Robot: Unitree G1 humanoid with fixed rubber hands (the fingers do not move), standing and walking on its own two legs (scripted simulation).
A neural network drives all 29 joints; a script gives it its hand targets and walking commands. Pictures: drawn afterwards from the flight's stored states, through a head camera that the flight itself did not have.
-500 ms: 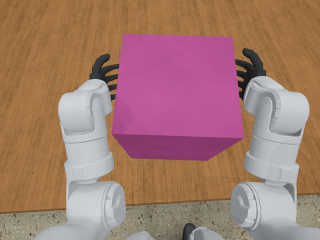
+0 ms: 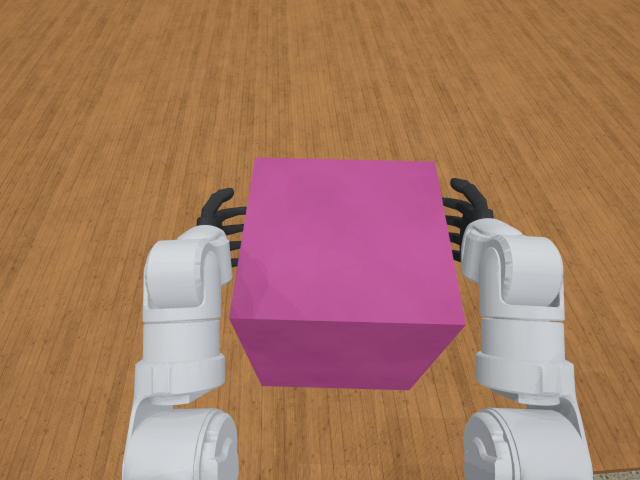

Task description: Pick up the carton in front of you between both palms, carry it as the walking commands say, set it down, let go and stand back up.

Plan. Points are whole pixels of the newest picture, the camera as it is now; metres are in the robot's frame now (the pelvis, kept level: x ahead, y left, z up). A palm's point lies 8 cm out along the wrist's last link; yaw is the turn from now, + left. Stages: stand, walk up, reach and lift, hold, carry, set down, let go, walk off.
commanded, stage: carry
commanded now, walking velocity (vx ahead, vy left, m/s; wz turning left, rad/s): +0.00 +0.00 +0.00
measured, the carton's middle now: (339, 285) +0.36 +0.00 +0.03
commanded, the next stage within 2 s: none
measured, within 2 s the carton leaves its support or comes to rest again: neither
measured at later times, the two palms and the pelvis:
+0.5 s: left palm (207, 240) +0.37 +0.16 +0.11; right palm (467, 230) +0.38 -0.14 +0.12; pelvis +0.02 +0.00 +0.00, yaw +1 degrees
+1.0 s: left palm (218, 281) +0.32 +0.14 +0.11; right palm (493, 271) +0.32 -0.16 +0.11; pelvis -0.03 -0.01 -0.01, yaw +1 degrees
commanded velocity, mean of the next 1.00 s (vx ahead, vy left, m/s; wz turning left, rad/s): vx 0.00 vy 0.00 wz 0.00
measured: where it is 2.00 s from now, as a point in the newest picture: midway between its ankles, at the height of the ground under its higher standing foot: outside the picture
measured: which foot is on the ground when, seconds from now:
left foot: down 0.00-1.00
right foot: down 0.00-1.00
